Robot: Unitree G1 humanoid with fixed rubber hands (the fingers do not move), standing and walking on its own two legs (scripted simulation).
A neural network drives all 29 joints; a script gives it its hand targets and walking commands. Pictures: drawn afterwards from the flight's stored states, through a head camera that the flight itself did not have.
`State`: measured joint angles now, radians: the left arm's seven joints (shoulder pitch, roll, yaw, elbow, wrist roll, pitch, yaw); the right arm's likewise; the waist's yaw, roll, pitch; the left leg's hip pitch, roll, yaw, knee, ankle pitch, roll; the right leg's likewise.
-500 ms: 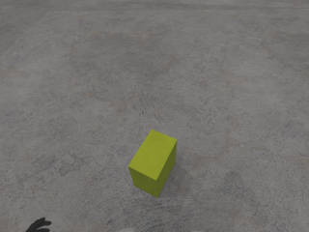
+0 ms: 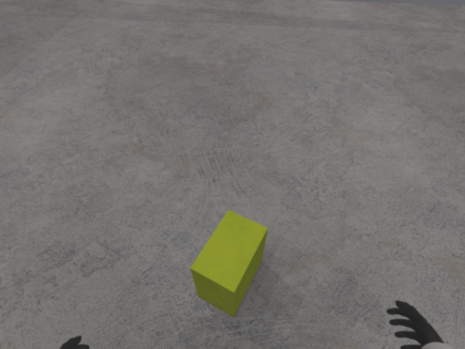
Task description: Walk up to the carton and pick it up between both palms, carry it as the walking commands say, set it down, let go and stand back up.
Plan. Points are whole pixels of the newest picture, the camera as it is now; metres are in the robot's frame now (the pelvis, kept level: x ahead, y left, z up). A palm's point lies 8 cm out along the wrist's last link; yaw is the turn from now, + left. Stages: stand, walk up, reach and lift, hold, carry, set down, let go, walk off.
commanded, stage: walk up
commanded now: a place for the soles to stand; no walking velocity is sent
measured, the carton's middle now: (231, 264) +0.53 +0.02 -0.61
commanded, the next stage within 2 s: none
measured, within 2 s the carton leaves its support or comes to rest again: neither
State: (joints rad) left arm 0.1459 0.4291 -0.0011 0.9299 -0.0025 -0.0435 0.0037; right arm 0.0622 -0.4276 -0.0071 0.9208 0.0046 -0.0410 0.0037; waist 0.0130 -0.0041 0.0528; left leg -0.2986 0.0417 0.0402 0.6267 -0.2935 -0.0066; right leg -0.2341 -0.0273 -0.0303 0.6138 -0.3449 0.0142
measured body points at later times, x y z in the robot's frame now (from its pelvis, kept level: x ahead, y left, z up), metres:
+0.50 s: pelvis +0.00 +0.07 -0.01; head +0.04 +0.04 +0.44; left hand +0.06 +0.47 -0.05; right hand +0.16 -0.29 -0.09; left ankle +0.08 +0.24 -0.70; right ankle -0.01 -0.13 -0.73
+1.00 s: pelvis +0.06 +0.23 -0.03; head +0.07 +0.18 +0.42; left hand +0.27 +0.56 -0.06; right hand +0.05 -0.14 -0.13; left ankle +0.15 +0.38 -0.70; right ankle +0.06 +0.05 -0.73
